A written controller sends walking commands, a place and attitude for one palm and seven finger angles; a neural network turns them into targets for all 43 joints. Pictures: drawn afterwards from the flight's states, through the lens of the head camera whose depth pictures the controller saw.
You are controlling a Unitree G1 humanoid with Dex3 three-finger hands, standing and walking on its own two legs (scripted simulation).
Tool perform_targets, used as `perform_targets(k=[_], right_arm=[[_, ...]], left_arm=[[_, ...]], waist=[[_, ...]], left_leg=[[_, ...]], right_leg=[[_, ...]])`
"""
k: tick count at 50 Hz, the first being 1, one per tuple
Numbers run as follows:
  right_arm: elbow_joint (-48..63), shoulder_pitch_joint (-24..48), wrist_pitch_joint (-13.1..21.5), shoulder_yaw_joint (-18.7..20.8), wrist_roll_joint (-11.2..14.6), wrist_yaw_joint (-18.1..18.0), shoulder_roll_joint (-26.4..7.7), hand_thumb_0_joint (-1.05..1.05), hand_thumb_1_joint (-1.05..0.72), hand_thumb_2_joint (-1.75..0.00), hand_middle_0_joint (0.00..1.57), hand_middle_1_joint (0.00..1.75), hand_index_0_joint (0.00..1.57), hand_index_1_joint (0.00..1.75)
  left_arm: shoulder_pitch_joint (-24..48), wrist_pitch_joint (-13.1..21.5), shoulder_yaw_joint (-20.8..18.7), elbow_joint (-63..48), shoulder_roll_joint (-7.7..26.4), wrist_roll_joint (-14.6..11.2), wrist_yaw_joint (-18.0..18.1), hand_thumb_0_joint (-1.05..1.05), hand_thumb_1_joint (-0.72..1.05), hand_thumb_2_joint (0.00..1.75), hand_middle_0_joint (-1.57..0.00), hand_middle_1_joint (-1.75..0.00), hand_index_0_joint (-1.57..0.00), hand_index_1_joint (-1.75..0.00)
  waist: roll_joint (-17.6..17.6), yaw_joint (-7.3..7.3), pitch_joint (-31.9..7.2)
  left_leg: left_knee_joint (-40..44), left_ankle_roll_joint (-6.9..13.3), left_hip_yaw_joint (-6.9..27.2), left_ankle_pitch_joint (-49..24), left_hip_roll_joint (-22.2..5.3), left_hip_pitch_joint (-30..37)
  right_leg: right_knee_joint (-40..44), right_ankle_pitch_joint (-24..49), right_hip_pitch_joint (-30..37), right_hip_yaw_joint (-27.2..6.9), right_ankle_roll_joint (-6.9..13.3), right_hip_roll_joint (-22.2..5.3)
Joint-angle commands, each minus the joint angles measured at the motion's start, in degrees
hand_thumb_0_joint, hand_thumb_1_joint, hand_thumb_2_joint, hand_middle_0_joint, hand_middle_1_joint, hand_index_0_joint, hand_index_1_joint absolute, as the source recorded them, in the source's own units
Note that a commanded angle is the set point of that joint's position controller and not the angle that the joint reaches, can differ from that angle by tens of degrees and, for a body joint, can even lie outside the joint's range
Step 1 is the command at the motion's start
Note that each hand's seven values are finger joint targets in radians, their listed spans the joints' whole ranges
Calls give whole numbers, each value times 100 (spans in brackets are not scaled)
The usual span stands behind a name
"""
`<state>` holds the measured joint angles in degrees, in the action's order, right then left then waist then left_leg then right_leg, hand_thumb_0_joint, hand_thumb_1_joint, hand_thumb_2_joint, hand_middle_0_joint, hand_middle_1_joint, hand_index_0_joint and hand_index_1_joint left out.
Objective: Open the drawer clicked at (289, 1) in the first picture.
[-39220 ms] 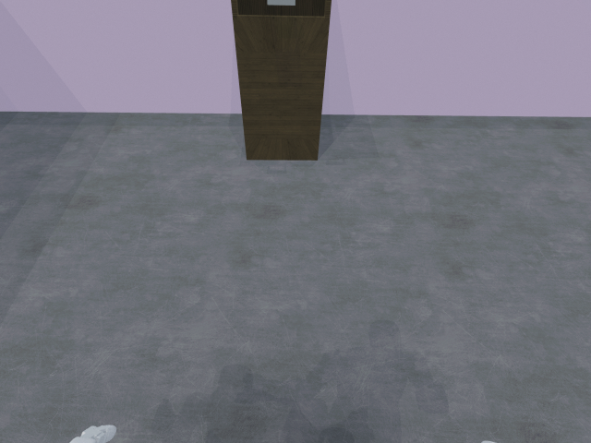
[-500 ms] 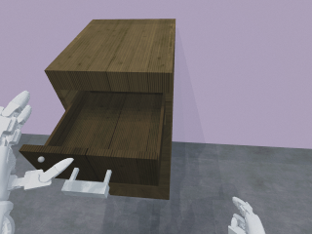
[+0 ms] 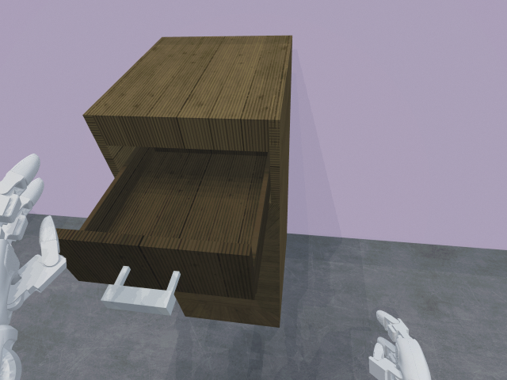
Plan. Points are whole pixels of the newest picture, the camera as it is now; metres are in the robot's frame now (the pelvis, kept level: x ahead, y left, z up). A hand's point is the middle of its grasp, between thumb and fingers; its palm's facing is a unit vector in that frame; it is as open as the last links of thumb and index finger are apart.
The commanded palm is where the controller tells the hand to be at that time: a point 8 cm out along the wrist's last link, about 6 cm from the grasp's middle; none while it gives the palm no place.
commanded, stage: step back with the hand held close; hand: left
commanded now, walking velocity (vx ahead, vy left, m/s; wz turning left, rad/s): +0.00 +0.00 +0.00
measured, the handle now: (144, 286) +0.24 +0.22 +0.03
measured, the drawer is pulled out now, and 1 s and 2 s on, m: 0.24 0.24 0.24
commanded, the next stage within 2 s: stop stepping back and stand still in 1.12 s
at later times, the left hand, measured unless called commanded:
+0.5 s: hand (25, 290) +0.15 +0.25 +0.20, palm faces +0.32 -0.77 -0.56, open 7.4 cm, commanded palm +0.08 +0.30 +0.22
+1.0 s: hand out of the picture +0.07 +0.28 +0.22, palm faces +0.46 -0.76 -0.46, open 7.4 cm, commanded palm +0.00 +0.32 +0.22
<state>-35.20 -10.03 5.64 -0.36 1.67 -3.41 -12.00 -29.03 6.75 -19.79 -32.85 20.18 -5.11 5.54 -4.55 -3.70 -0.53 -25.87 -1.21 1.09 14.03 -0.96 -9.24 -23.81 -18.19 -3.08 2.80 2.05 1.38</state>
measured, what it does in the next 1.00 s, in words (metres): walks backwards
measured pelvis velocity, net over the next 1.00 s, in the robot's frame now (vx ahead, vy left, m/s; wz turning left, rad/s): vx -0.13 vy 0.04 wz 0.02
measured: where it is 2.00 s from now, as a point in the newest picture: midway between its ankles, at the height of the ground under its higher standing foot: outside the picture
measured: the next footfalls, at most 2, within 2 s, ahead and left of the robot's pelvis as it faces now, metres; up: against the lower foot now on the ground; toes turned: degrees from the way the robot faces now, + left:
right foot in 1.16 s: -0.21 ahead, -0.08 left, +0.00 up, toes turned +0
left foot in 1.36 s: -0.20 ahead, +0.14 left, +0.00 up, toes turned +4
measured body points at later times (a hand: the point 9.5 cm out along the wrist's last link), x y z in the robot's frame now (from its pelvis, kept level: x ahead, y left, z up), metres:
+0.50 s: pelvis -0.05 +0.02 -0.01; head -0.02 +0.03 +0.44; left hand +0.13 +0.29 +0.23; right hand +0.13 -0.22 -0.08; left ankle +0.00 +0.13 -0.74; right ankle -0.05 -0.09 -0.74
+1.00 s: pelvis -0.13 +0.04 -0.02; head -0.11 +0.06 +0.43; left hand +0.04 +0.32 +0.24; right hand +0.04 -0.19 -0.09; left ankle +0.00 +0.13 -0.74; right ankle -0.13 -0.09 -0.70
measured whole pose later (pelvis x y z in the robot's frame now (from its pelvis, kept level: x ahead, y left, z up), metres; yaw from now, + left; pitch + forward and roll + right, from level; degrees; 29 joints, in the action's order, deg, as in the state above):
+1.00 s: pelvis -0.13 +0.04 -0.02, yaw +1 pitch +0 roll -4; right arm -33.2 -12.4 6.5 0.4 0.8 -2.0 -10.8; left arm -28.0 13.3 -29.5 -42.2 26.9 -2.7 8.6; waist -0.9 0.6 2.6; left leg -35.0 2.4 0.6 6.2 -1.6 -28.6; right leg -54.3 -27.6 -25.2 0.8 -0.4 3.1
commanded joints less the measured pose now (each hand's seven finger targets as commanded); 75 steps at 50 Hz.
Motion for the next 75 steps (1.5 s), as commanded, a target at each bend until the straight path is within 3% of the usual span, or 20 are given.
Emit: perform_targets(k=[1,4,5,8,19,33,37,41,45,48,56,58,59,61,63,66,68,69,71,75], right_arm=[[968,762,326,178,-6,-52,-494,0,-90,-90,20,30,20,30],[938,784,328,192,-4,-57,-511,0,-90,-90,20,30,20,30],[1066,434,187,214,5,-25,-705,0,-90,-90,20,30,20,30],[1074,512,-16,234,50,15,-602,0,-90,-90,20,30,20,30],[1356,522,-205,394,51,-28,-710,0,-90,-90,20,30,20,30],[1359,370,216,314,29,34,-757,0,-90,-90,20,30,20,30],[1224,269,260,329,-6,46,-764,0,-90,-90,20,30,20,30],[1018,257,247,293,-61,29,-685,0,-90,-90,20,30,20,30],[1262,345,327,262,-93,-16,-800,0,-90,-90,20,30,20,30],[1092,225,478,394,-106,130,-698,0,-90,-90,20,30,20,30],[842,496,525,235,-150,264,-663,0,-90,-90,20,30,20,30],[785,453,423,266,-45,231,-567,0,-90,-90,20,30,20,30],[761,479,436,408,67,215,-655,0,-90,-90,20,30,20,30],[796,604,245,236,-39,132,-271,0,-90,-90,20,30,20,30],[939,659,90,108,-51,19,-289,0,-90,-90,20,30,20,30],[1042,385,137,137,-64,-52,-546,0,-90,-90,20,30,20,30],[1143,258,248,346,-9,32,-807,0,-90,-90,20,30,20,30],[1213,212,291,427,83,84,-885,0,-90,-90,20,30,20,30],[1165,232,306,253,-101,119,-614,0,-90,-90,20,30,20,30],[1114,333,370,238,-24,131,-691,0,-90,-90,20,30,20,30]], left_arm=[[422,377,-723,-1136,1015,-38,134,0,90,90,-20,-30,-20,-30],[491,391,-742,-1181,1054,-23,128,0,90,90,-20,-30,-20,-30],[1069,586,-1546,-1457,1857,31,159,0,90,90,-20,-30,-20,-30],[244,617,-1016,-738,1212,79,1,0,90,90,-20,-30,-20,-30],[-560,687,-1561,-1898,1655,89,183,0,90,90,-20,-30,-20,-30],[-255,853,-1540,-1816,1444,138,297,0,90,90,-20,-30,-20,-30],[70,901,-1355,-1882,1411,158,354,0,90,90,-20,-30,-20,-30],[243,849,-1333,-1922,1448,152,425,0,90,90,-20,-30,-20,-30],[273,941,-1568,-2264,1552,222,457,0,90,90,-20,-30,-20,-30],[163,1015,-1606,-1980,1506,205,429,0,90,90,-20,-30,-20,-30],[-18,1093,-1586,-2121,1618,-22,203,0,90,90,-20,-30,-20,-30],[48,1188,-1769,-2004,1943,-12,176,0,90,90,-20,-30,-20,-30],[54,1145,-1697,-1995,1917,-44,182,0,90,90,-20,-30,-20,-30],[-341,950,-1508,-1526,1439,80,218,0,90,90,-20,-30,-20,-30],[-412,913,-1612,-1505,1529,213,306,0,90,90,-20,-30,-20,-30],[-389,839,-1427,-1829,1402,169,403,0,90,90,-20,-30,-20,-30],[-282,868,-1388,-2215,1499,182,443,0,90,90,-20,-30,-20,-30],[-440,812,-1257,-2024,1421,176,394,0,90,90,-20,-30,-20,-30],[-475,754,-1439,-2359,1564,175,385,0,90,90,-20,-30,-20,-30],[-678,741,-1445,-2252,1454,175,429,0,90,90,-20,-30,-20,-30]], waist=[[258,40,-377],[112,38,-374],[347,299,264],[1052,384,-152],[135,345,-1011],[-198,407,-353],[548,487,-167],[871,523,-340],[-1523,449,-289],[-699,421,-514],[-792,284,-790],[1130,355,-689],[2089,227,-845],[1408,429,-554],[1086,474,-506],[506,584,-758],[-98,371,-1076],[49,355,-1097],[-1113,453,-882],[-273,455,-591]], left_leg=[[122,216,-192,-1486,-5,580],[100,210,-198,-1492,10,603],[-261,338,3,-1414,-113,81],[-735,335,-10,-1324,-31,-139],[-289,305,219,-2460,-448,-258],[503,470,693,1588,-755,-2488],[-842,220,323,1419,-215,-1398],[-1332,145,209,737,-82,-577],[1667,672,2222,2776,-1528,-2568],[1372,884,1803,1816,-1576,-2122],[691,353,773,726,-856,-1385],[-1995,-146,-293,733,97,-796],[-3886,-229,-134,1307,548,-1108],[-4106,-133,188,1510,120,-2399],[-2476,1,-74,1278,-58,-2020],[640,131,-317,-965,-24,-656],[123,478,640,-3681,-1174,453],[1,470,632,-3739,-1229,784],[558,446,1041,-3051,-1101,171],[755,451,687,302,-813,-1206]], right_leg=[[432,2152,-539,-15,-180,-268],[469,2143,-562,-38,-171,-256],[743,2567,-1188,-419,-220,-579],[558,3376,-900,-382,-205,-876],[-210,2427,-745,-179,-202,-592],[-735,23,-633,-352,-189,-337],[518,-1218,-2270,-988,105,-904],[358,-435,-2795,-780,261,-1258],[-2491,-1043,-1325,-77,-254,152],[-3962,-1202,-1653,-424,-222,191],[111,-269,-525,26,15,99],[1370,533,-1737,-1288,552,-1484],[1424,909,-2308,-2113,970,-2279],[215,4240,-1023,-1087,910,-2022],[-155,4863,-617,-779,599,-1691],[-928,3945,-304,-377,62,-1039],[-1012,1262,-1130,-251,-232,-498],[-931,489,-1359,-244,-204,-319],[-1091,-447,-1351,7,-274,-78],[-232,150,-264,-53,-260,-134]])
